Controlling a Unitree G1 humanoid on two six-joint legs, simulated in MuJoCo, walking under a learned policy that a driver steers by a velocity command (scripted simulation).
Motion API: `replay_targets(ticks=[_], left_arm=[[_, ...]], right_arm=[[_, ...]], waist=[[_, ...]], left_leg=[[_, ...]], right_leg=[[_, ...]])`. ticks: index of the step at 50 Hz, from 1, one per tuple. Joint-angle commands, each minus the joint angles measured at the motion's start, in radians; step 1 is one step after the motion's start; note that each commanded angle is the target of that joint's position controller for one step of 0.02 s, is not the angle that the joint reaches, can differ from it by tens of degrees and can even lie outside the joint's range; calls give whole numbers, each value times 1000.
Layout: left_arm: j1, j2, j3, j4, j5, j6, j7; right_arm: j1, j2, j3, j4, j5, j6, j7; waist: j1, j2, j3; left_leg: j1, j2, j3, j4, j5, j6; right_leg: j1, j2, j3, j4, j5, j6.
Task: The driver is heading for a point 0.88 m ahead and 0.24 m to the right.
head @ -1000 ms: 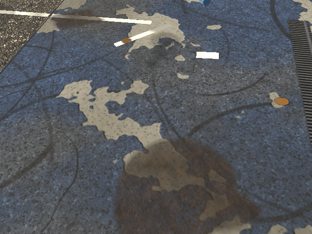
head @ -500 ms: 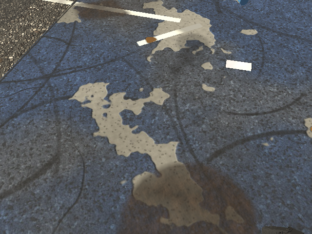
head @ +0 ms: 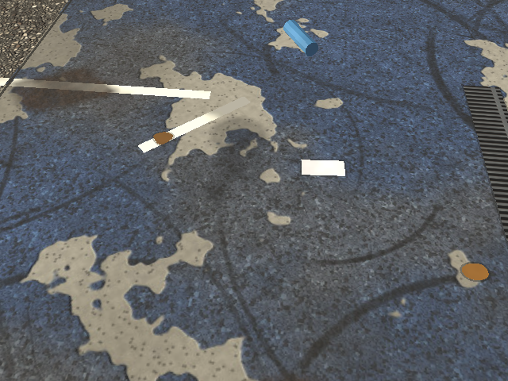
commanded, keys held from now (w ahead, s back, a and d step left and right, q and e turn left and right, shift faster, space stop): w+e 0.58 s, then w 0.42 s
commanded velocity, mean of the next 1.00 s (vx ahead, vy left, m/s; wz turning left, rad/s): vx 0.50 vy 0.00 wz -0.40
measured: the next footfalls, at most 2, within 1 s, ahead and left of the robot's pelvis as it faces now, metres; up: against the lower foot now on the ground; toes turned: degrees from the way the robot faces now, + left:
right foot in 0.14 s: +0.27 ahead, -0.14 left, +0.00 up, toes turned -8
left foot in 0.64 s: +0.60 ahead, -0.01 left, +0.00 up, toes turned -24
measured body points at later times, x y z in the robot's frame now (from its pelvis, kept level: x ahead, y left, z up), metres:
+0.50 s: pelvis +0.30 -0.07 +0.00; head +0.32 -0.10 +0.45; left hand +0.41 +0.19 -0.11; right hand +0.44 -0.37 -0.09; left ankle +0.53 +0.06 -0.69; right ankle +0.23 -0.13 -0.74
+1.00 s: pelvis +0.57 -0.12 +0.00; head +0.60 -0.13 +0.45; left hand +0.86 +0.01 -0.09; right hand +0.45 -0.37 -0.12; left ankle +0.56 +0.00 -0.74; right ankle +0.64 -0.34 -0.70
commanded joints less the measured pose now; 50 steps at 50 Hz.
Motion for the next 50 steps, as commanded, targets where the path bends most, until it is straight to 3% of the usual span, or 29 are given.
replay_targets(ticks=[1,3,5,6,7,8,9,10,11,12,13,14,16,18,22,26,29,31,32,33,34,35,36,37,38,40,42,45,50], left_arm=[[-140,38,-3,-100,-3,-12,-22],[-158,46,-4,-127,-3,-13,-38],[-111,80,11,-141,-2,-13,-50],[-19,113,29,-128,-2,-11,-51],[143,166,61,-87,-4,-9,-47],[311,269,96,-62,-1,-2,-28],[312,328,99,-67,-5,-5,-30],[349,245,76,-72,3,-8,-28],[306,194,64,-75,6,-12,-22],[231,167,54,-99,4,-15,-21],[158,139,45,-122,11,-15,-21],[119,117,36,-141,21,-16,-19],[117,136,40,-151,14,-17,-10],[150,170,48,-151,8,-18,5],[212,183,53,-148,-1,-6,23],[271,177,53,-135,-6,4,24],[274,177,55,-144,-3,16,33],[256,157,48,-155,4,21,35],[247,113,30,-167,12,17,29],[331,61,13,-184,10,9,28],[428,61,3,-174,-12,0,26],[371,153,20,-167,-22,-4,25],[261,175,24,-188,-15,-3,23],[192,163,23,-209,0,-5,23],[167,153,27,-218,11,-5,22],[195,115,21,-217,7,-1,16],[172,89,11,-231,12,1,15],[81,67,-4,-260,17,-5,11],[-67,67,-11,-298,3,-14,-7]], right_arm=[[41,-152,-32,-24,5,3,-8],[38,-163,-38,-26,10,17,-11],[0,-194,-47,-47,13,30,-17],[-18,-206,-49,-59,12,39,-22],[-30,-198,-44,-73,11,47,-26],[-14,-175,-30,-105,-5,40,-29],[77,-25,16,-142,-22,4,-7],[-29,-119,-1,-156,22,-40,8],[-108,-151,-10,-182,49,-61,15],[-138,-150,-9,-186,38,-70,10],[-151,-157,-20,-184,14,-65,2],[-136,-161,-27,-188,7,-50,0],[-125,-137,-29,-202,-2,-23,-4],[-180,-120,-26,-229,-12,-9,-10],[-332,-89,-14,-278,-8,-13,-3],[-423,-107,-14,-324,10,-24,12],[-410,-147,-26,-336,13,-40,24],[-282,-172,-39,-302,6,-52,25],[-157,-208,-51,-281,-13,-57,21],[-2,-285,-72,-261,-30,-54,16],[75,-284,-80,-210,-6,-39,26],[31,-197,-55,-232,15,-34,29],[-27,-156,-43,-245,12,-24,27],[-79,-144,-35,-249,1,-17,27],[-108,-124,-26,-249,-7,-16,27],[-115,-118,-22,-240,-7,-18,30],[-94,-148,-29,-226,3,-22,28],[-69,-185,-39,-211,12,-14,19],[19,-206,-39,-175,28,6,17]], waist=[[-21,71,106],[-14,80,108],[29,116,58],[83,130,-6],[163,110,-94],[211,-24,-214],[100,-239,-317],[168,-145,-351],[171,-108,-223],[134,2,-152],[91,47,-98],[53,37,-83],[26,21,-55],[34,16,-23],[91,-25,7],[127,-54,14],[106,-74,4],[42,-95,-45],[-15,-69,-152],[-26,110,-308],[-7,384,-369],[-26,246,-234],[-34,142,-120],[-12,87,-39],[13,91,-6],[47,130,-5],[50,127,-3],[28,104,3],[-29,115,32]], left_leg=[[16,312,-53,-50,254,128],[81,338,-33,7,344,113],[103,342,3,133,672,88],[92,330,29,273,845,70],[19,285,65,492,889,38],[-245,240,81,832,590,-9],[-674,9,-47,1150,-307,-66],[-796,33,-224,1242,-326,-36],[-877,83,-220,1230,-242,-10],[-839,129,-214,1155,-156,-1],[-762,160,-210,1066,-108,-7],[-687,181,-218,1022,-88,-14],[-645,187,-205,926,-79,-43],[-658,174,-182,802,9,-76],[-600,108,-164,476,281,-91],[-549,70,-177,336,334,-79],[-517,63,-198,281,222,-54],[-360,56,-162,235,200,-10],[-145,136,-220,271,210,43],[221,338,-518,280,155,168],[365,479,-894,162,-62,275],[278,450,-862,126,-227,238],[146,406,-709,117,-208,196],[6,364,-606,88,-106,182],[-77,330,-535,64,-16,175],[-157,290,-449,24,88,175],[-172,289,-390,-8,179,194],[-174,273,-301,-33,254,186],[-145,258,-226,-15,250,150]], right_leg=[[-45,18,-16,-66,-15,-20],[-45,32,-40,-88,-105,-43],[74,87,-102,-89,-213,-76],[207,131,-135,-91,-241,-97],[432,181,-143,-135,-204,-129],[753,12,133,-141,-190,-205],[1065,-207,710,-283,-374,-388],[1115,-210,782,-379,-416,-364],[1031,-178,626,-376,-336,-316],[880,-138,505,-381,-240,-287],[722,-105,418,-399,-140,-268],[627,-82,374,-427,-83,-266],[532,-61,325,-460,-24,-275],[479,-36,269,-480,13,-268],[438,37,201,-463,-69,-203],[492,13,269,-410,-147,-176],[588,-25,361,-316,-148,-162],[607,0,351,-212,-28,-135],[545,50,301,-37,-5,-104],[274,165,188,290,-210,-35],[24,215,136,537,-675,2],[-80,158,182,628,-642,1],[-94,119,148,641,-558,1],[-73,89,119,588,-497,-1],[-39,56,111,522,-454,-5],[33,26,80,441,-426,-3],[28,11,52,351,-389,10],[40,5,25,161,-237,25],[122,52,-22,-72,-75,30]])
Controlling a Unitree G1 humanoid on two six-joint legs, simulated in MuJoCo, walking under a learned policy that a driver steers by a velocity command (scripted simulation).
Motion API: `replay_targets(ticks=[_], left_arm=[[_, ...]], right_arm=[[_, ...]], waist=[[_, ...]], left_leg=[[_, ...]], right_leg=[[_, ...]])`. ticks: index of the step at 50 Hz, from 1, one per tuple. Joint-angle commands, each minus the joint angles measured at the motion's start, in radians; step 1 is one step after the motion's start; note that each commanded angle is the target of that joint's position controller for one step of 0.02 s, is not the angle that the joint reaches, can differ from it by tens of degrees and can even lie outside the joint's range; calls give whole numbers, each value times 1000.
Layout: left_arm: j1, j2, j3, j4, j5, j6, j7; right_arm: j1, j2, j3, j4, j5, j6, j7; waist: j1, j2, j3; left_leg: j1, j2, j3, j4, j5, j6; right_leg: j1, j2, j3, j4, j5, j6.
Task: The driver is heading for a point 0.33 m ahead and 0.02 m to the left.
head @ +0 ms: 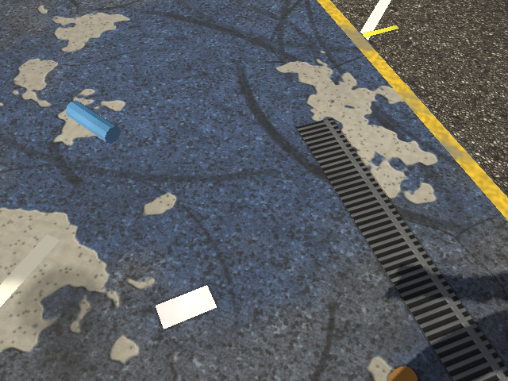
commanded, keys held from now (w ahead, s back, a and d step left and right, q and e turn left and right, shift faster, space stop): w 0.16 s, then no key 0.84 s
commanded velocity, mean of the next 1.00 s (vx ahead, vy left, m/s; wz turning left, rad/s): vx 0.20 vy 0.00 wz -0.03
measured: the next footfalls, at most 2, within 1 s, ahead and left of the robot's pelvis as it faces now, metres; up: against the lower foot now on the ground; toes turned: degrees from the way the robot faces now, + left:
right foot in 0.14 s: +0.24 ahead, -0.15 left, +0.00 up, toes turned -2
left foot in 0.56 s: +0.37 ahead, +0.09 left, +0.00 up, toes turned +0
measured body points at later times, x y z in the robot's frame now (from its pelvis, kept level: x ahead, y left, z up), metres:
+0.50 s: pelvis +0.22 -0.05 +0.00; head +0.25 -0.06 +0.45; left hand +0.30 +0.22 -0.12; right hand +0.38 -0.31 -0.12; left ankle +0.33 +0.10 -0.72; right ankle +0.20 -0.14 -0.75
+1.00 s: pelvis +0.28 -0.02 -0.02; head +0.29 -0.02 +0.43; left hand +0.32 +0.25 -0.16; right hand +0.42 -0.27 -0.14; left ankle +0.33 +0.08 -0.75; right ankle +0.20 -0.14 -0.75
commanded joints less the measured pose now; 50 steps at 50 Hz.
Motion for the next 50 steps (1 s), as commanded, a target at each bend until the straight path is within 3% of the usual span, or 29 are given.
replay_targets(ticks=[1,3,5,6,7,8,9,10,11,12,13,14,16,19,24,27,28,29,30,31,32,34,36,41,50], left_arm=[[-109,44,5,-94,-9,-18,-12],[-138,58,8,-113,-11,-22,-21],[-88,86,20,-108,-9,-26,-26],[7,114,37,-79,-2,-26,-22],[162,167,62,-38,5,-25,-13],[325,254,82,-17,23,-16,0],[328,283,81,-10,24,-12,-7],[289,196,57,-17,14,-11,-10],[218,161,43,-27,12,-12,-11],[155,133,35,-33,17,-12,-16],[110,111,29,-35,18,-12,-21],[83,101,26,-31,22,-15,-22],[63,106,28,-12,29,-26,-19],[42,126,33,13,27,-19,-2],[103,140,32,77,20,3,6],[86,121,23,99,3,15,9],[130,97,15,112,10,13,10],[207,76,9,122,37,6,11],[290,35,-1,148,38,6,16],[244,54,-3,147,35,17,24],[206,71,1,141,27,33,30],[178,100,9,151,23,63,37],[178,97,10,160,25,75,39],[174,83,11,201,19,74,43],[183,66,11,272,19,79,51]], right_arm=[[-3,-177,-35,-48,10,-3,-4],[11,-187,-37,-37,13,7,-5],[-4,-205,-40,-33,15,18,-9],[-14,-201,-37,-34,17,22,-12],[-17,-171,-25,-43,8,21,-14],[-5,-97,2,-79,-19,10,-16],[77,-46,19,-83,-10,-12,-13],[21,-149,-6,-77,8,-19,-9],[-36,-166,-10,-89,12,-20,-7],[-65,-151,-10,-86,0,-14,-12],[-72,-144,-14,-88,-11,-1,-16],[-52,-126,-13,-82,-9,16,-17],[-30,-83,-5,-76,-13,39,-23],[-95,-56,8,-93,-25,45,-25],[-213,-83,4,-118,-20,50,-19],[-203,-95,-5,-115,-31,46,-16],[-194,-131,-15,-112,-39,44,-21],[-201,-190,-25,-123,-43,47,-30],[-227,-152,-16,-119,-41,58,-34],[-247,-92,-4,-123,-28,66,-28],[-270,-73,1,-120,-24,71,-21],[-296,-83,-1,-124,-25,71,-11],[-291,-94,-4,-108,-23,63,-8],[-293,-83,-5,-70,-20,61,-17],[-324,-69,-8,-11,-18,82,-28]], waist=[[7,121,24],[11,132,34],[60,143,10],[115,131,-46],[183,106,-150],[223,-59,-298],[173,-274,-374],[188,-152,-278],[166,-102,-174],[134,-23,-133],[104,-14,-98],[73,-30,-94],[41,-43,-100],[43,-50,-95],[94,-48,-98],[64,-33,-91],[74,14,-103],[129,104,-141],[169,209,-175],[138,201,-156],[133,185,-134],[121,140,-83],[120,123,-81],[111,72,-99],[112,47,-36]], left_leg=[[-18,253,-141,-75,235,157],[36,283,-156,-43,255,145],[63,293,-148,32,380,122],[49,259,-109,145,524,100],[-45,209,-62,342,533,67],[-319,122,4,698,217,11],[-590,-2,-68,935,-372,-22],[-678,58,-129,1029,-362,-26],[-678,95,-104,1020,-287,-27],[-634,126,-87,975,-235,-37],[-589,146,-85,919,-203,-46],[-517,157,-87,883,-179,-53],[-434,146,-76,803,-114,-73],[-371,137,-62,590,30,-77],[-311,105,-63,387,141,-59],[-206,82,-47,211,216,-17],[-120,123,-92,160,428,3],[-3,216,-169,213,679,43],[46,274,-228,231,644,129],[1,261,-241,213,519,146],[-47,229,-226,202,388,123],[-113,174,-174,210,300,77],[-121,156,-152,223,326,60],[-77,138,-127,264,432,67],[-101,112,-107,240,273,57]], right_leg=[[61,35,-40,-94,58,-3],[66,46,-42,-136,2,-25],[168,71,-62,-189,-40,-55],[317,97,-85,-224,-30,-79],[556,58,-45,-204,-6,-117],[871,-178,260,-195,-10,-209],[1013,-325,643,-320,-26,-332],[940,-289,566,-326,40,-303],[809,-251,391,-316,245,-272],[696,-200,283,-323,395,-250],[602,-167,213,-344,468,-238],[526,-148,167,-373,498,-231],[440,-129,96,-403,587,-244],[394,-93,4,-414,591,-225],[459,-107,17,-390,450,-205],[462,-81,35,-303,262,-156],[444,-33,25,-259,146,-108],[383,37,-11,-200,-49,-60],[324,77,-44,-187,-258,-16],[336,74,-45,-193,-285,4],[352,71,-45,-212,-257,6],[374,68,-44,-231,-216,-2],[405,59,-36,-238,-172,-7],[433,50,-36,-230,-85,-1],[417,51,-44,-251,-163,1]])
